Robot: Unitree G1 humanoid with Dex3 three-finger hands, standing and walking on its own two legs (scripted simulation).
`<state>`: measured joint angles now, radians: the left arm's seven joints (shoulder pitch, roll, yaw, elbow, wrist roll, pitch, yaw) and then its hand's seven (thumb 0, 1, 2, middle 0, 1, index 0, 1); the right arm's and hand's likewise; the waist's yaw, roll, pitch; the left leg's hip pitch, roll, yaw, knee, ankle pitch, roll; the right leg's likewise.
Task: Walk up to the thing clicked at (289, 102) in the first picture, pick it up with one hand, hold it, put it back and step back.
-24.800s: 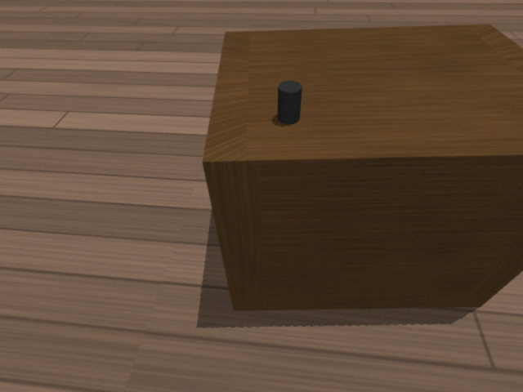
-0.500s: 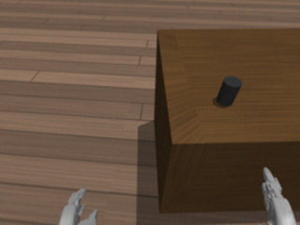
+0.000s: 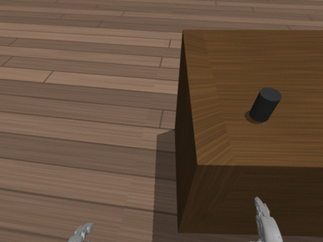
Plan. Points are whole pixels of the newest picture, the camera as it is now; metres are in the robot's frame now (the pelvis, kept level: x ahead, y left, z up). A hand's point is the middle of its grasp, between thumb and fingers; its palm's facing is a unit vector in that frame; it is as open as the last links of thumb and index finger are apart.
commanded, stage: home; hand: right
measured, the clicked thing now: (264, 105) +0.47 -0.27 +0.07
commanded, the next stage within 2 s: stand in 1.86 s
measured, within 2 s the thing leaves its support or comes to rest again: neither
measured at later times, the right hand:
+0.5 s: hand out of the picture +0.08 -0.28 -0.13, palm faces -0.05 +0.91 -0.41, open 17.6 cm
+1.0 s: hand out of the picture +0.02 -0.27 -0.15, palm faces -0.10 +0.93 -0.36, open 17.6 cm
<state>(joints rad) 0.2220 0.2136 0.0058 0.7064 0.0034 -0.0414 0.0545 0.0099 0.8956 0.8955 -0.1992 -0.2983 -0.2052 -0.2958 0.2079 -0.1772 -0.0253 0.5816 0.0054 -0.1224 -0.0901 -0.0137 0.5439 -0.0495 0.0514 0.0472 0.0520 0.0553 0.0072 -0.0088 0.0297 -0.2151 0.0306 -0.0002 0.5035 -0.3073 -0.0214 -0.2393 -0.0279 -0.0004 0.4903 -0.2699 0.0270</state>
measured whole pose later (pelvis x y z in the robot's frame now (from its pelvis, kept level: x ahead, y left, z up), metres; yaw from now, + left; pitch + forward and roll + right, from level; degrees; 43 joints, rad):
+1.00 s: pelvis -0.04 -0.02 +0.01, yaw +1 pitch -3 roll -1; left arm 0.18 0.37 0.00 1.13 0.02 0.00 -0.02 0.00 0.90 0.90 -0.20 -0.30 -0.21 -0.30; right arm 0.20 -0.37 0.03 1.08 -0.02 -0.01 0.01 -0.01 0.57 -0.03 0.05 0.04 0.05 0.05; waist 0.02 0.00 0.04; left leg -0.15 0.05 -0.04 0.40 -0.20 -0.04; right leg -0.15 0.00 -0.04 0.37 -0.17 0.00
